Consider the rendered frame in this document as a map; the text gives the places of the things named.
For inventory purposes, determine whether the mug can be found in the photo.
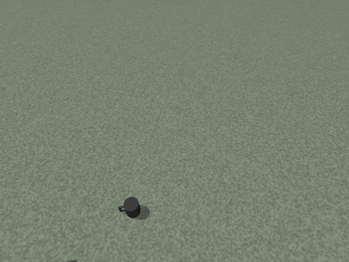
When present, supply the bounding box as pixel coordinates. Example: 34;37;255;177
118;197;141;218

